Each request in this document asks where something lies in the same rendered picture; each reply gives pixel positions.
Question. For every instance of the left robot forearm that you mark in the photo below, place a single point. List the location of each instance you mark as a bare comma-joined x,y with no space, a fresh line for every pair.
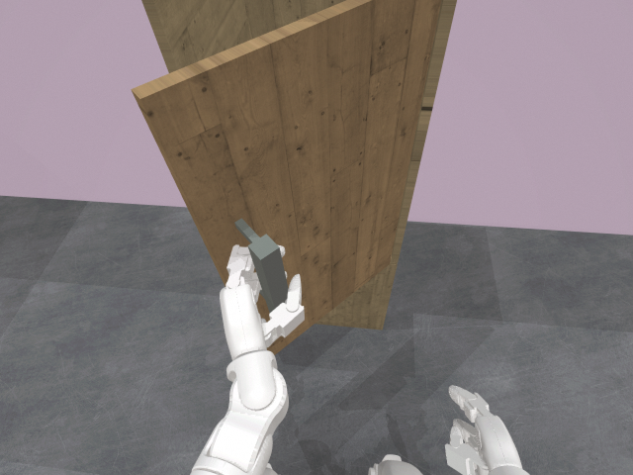
241,443

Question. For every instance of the cupboard door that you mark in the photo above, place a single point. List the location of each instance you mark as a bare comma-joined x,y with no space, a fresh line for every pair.
305,133

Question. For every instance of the robot right hand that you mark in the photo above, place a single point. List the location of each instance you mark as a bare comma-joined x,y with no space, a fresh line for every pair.
487,446

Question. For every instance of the robot left hand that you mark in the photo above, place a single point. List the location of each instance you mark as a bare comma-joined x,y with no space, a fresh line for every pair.
242,322

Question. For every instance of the handle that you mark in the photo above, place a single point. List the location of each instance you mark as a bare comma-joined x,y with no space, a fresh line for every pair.
268,263

